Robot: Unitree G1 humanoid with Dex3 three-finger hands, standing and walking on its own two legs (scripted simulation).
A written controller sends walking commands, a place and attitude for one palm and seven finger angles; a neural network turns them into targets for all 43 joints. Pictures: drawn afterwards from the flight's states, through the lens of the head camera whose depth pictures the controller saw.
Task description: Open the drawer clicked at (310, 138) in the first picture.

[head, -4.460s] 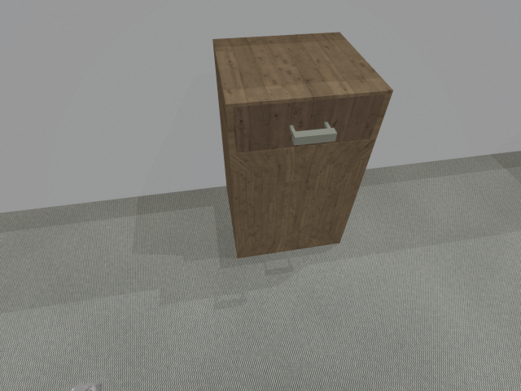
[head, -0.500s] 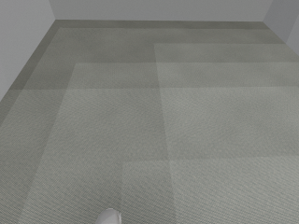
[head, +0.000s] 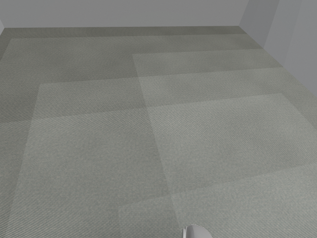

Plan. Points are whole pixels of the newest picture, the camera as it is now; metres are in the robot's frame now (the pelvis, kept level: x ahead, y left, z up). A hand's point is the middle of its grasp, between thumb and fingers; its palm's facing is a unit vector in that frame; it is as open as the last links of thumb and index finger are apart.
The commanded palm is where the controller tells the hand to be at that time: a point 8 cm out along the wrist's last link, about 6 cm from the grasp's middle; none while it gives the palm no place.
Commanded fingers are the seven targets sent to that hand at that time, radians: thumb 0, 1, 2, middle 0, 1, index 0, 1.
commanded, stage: walk to a spot facing it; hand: left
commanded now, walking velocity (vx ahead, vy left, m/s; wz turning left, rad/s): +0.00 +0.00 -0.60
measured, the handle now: out of the picture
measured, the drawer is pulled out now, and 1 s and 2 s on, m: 0.00 0.00 0.00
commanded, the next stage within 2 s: turn to face it in 0.16 s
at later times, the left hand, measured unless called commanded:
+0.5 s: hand (128, 198) +0.26 +0.10 -0.17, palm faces -0.19 -0.96 -0.18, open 7.4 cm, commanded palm none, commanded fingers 0.00 0.90 0.90 -0.20 -0.30 -0.20 -0.30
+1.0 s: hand (82, 230) +0.16 +0.22 -0.17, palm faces +0.16 -0.95 -0.28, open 7.4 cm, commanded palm none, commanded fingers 0.00 0.90 0.90 -0.20 -0.30 -0.20 -0.30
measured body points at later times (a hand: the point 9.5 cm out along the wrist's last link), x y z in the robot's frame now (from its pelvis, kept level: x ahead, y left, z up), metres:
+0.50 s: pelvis +0.11 -0.03 -0.02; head +0.12 -0.04 +0.43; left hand +0.27 +0.16 -0.15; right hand +0.07 -0.25 -0.18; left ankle +0.12 +0.10 -0.70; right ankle +0.10 -0.13 -0.75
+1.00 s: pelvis +0.11 -0.01 -0.01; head +0.15 +0.00 +0.44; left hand +0.15 +0.27 -0.15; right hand +0.19 -0.26 -0.15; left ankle +0.16 +0.08 -0.75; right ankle +0.09 -0.18 -0.69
